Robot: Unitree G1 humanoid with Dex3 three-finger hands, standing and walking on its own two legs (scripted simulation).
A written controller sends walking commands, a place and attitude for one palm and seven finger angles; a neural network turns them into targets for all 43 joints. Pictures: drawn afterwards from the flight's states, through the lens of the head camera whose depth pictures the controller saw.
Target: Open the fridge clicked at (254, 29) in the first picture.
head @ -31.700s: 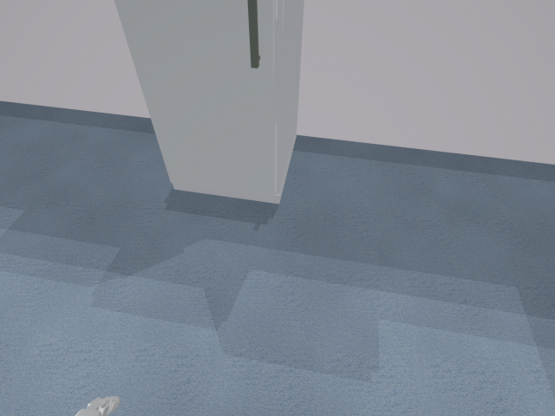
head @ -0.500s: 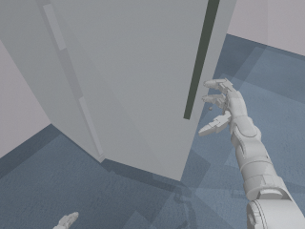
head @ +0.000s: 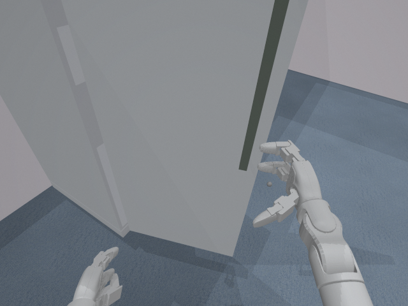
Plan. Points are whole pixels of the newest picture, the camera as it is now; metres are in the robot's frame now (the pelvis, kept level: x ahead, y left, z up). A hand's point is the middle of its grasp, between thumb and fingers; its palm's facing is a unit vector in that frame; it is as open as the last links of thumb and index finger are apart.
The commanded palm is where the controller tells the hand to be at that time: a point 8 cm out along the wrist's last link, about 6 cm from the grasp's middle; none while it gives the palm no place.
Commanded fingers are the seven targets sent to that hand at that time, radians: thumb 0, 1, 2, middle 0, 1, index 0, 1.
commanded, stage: draw the hand back to the body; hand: right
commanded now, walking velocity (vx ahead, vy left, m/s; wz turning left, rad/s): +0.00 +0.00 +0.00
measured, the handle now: (261, 85) +0.51 -0.09 +0.23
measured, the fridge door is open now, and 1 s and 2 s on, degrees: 71 71 71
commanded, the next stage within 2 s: step back with the hand held close in 1.66 s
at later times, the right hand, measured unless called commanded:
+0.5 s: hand (308, 187) +0.30 -0.16 +0.14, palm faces +0.32 +0.95 +0.03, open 14.7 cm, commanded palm +0.25 -0.21 +0.15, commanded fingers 0.00 0.48 -0.23 0.25 1.11 0.25 1.11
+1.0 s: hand (369, 219) +0.23 -0.24 +0.15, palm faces +0.39 +0.89 -0.25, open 11.6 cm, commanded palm +0.18 -0.28 +0.17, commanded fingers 0.00 -0.43 -0.67 0.22 0.58 0.22 0.58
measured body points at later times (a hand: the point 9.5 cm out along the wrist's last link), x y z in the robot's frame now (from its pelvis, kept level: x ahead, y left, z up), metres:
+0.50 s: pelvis +0.01 +0.02 +0.00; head -0.03 +0.03 +0.45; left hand +0.20 +0.23 -0.08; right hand +0.27 -0.21 +0.14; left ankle +0.01 +0.12 -0.73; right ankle +0.00 -0.13 -0.73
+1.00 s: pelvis +0.01 -0.01 +0.01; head -0.02 +0.00 +0.46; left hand +0.19 +0.21 -0.07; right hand +0.21 -0.29 +0.17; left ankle +0.01 +0.12 -0.73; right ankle +0.00 -0.13 -0.73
